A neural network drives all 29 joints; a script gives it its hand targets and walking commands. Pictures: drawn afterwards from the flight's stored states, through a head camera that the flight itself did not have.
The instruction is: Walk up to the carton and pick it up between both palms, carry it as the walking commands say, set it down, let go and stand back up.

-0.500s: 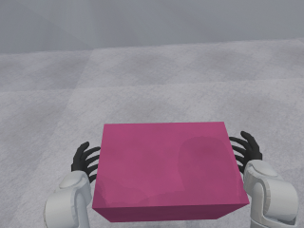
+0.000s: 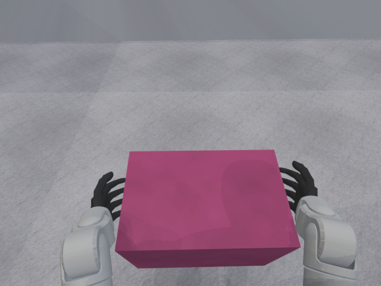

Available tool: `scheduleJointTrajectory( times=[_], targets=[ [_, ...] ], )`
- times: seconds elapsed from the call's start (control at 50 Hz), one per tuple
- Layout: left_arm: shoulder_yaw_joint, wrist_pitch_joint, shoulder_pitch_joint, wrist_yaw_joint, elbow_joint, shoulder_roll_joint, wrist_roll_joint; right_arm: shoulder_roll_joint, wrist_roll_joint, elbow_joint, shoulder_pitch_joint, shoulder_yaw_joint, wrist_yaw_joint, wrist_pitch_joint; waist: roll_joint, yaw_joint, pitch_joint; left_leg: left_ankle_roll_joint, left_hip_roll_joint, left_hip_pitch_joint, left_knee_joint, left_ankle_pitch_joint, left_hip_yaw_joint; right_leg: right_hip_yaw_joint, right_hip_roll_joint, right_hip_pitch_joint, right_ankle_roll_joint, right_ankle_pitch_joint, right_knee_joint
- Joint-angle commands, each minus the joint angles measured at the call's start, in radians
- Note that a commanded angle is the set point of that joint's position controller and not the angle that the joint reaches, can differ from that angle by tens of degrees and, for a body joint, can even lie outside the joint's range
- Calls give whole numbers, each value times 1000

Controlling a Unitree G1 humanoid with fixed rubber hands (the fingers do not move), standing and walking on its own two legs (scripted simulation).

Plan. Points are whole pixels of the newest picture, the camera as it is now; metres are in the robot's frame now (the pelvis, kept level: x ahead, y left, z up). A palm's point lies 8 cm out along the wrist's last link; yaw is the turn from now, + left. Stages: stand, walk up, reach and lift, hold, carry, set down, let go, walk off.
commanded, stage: carry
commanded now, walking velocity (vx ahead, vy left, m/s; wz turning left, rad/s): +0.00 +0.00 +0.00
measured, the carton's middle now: (201, 212) +0.28 +0.00 -0.01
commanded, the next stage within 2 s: hold in 1.82 s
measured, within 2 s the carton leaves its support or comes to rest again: neither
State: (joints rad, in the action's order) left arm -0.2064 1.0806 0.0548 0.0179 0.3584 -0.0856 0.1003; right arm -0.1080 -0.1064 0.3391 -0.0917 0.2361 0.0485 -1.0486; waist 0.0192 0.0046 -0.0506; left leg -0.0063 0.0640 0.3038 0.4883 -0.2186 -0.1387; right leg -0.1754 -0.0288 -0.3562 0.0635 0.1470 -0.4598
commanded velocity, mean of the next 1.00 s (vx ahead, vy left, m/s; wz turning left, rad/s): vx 0.00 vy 0.00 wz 0.00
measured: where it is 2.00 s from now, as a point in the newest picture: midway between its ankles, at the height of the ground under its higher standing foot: outside the picture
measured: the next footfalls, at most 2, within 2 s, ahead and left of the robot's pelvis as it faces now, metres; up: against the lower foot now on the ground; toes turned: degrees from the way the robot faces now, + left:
none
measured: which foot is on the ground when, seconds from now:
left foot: down 0.00-1.00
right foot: down 0.00-1.00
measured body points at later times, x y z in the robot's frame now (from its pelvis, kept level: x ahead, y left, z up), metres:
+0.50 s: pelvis +0.01 +0.03 +0.00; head +0.02 +0.03 +0.45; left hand +0.29 +0.22 +0.04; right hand +0.30 -0.16 +0.05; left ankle +0.02 +0.12 -0.74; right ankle +0.06 -0.08 -0.74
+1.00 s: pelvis +0.03 +0.04 +0.00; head +0.05 +0.05 +0.45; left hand +0.32 +0.24 +0.01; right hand +0.33 -0.15 +0.02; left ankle +0.02 +0.12 -0.74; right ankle +0.06 -0.08 -0.74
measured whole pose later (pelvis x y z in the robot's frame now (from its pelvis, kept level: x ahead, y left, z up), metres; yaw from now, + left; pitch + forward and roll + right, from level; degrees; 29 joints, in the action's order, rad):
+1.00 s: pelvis +0.03 +0.04 +0.00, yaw +0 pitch +2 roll +0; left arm -0.23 0.71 0.14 0.01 -0.06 -0.07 0.17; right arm -0.08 -0.19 -0.08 -0.17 0.25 0.02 -0.67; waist 0.02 0.00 0.00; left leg 0.05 0.01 0.26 0.52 -0.30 -0.16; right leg -0.16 -0.09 -0.32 -0.01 0.22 -0.52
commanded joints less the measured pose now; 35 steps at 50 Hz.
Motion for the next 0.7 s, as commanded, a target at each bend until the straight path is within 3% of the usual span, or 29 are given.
scheduleJointTrajectory(
  times=[0.0, 0.36, 0.68],
  targets=[
    [753, -36, 539, -146, 158, -673, -318, -685, 295, 67, -386, -734, -182, -4, -28, 0, -278, 13, 103, -55, -100, 26, 107, 143, -136, 129, -25, 50, 91],
    [692, -135, 571, -164, 2, -648, -269, -652, 234, -99, -413, -661, -204, 95, -20, 1, -275, 29, 100, -69, -89, 102, 93, 118, -143, 137, -35, -35, 37],
    [610, -342, 629, -226, -219, -649, -203, -672, 170, -325, -468, -604, -269, 301, -11, -1, -300, 37, 96, -102, -69, 163, 84, 109, -156, 173, -43, -98, 10]
  ],
)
